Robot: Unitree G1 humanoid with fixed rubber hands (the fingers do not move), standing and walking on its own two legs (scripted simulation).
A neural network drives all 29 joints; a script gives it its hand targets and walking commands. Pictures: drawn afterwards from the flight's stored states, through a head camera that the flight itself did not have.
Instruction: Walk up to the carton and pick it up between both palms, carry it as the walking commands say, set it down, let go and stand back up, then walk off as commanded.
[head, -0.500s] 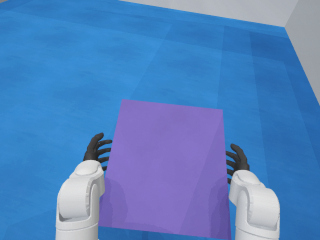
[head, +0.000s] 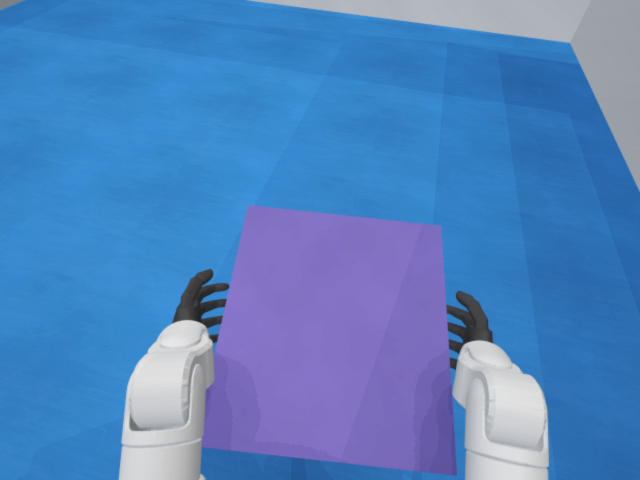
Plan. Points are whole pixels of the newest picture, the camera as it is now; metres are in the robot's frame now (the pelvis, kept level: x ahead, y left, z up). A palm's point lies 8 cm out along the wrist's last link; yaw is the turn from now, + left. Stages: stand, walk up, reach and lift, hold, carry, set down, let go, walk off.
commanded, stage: carry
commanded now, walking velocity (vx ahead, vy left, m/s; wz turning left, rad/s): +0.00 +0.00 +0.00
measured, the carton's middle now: (328, 349) +0.31 +0.00 -0.04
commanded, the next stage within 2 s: none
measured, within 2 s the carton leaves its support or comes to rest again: neither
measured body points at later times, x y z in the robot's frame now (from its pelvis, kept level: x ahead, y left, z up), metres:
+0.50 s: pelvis +0.03 +0.00 +0.00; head +0.02 +0.01 +0.45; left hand +0.31 +0.17 +0.05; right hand +0.30 -0.17 +0.04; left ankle +0.03 +0.08 -0.73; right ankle +0.06 -0.12 -0.73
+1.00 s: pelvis +0.01 -0.01 +0.00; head +0.02 +0.00 +0.45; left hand +0.29 +0.16 +0.03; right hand +0.29 -0.17 +0.03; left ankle +0.04 +0.08 -0.73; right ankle +0.06 -0.12 -0.73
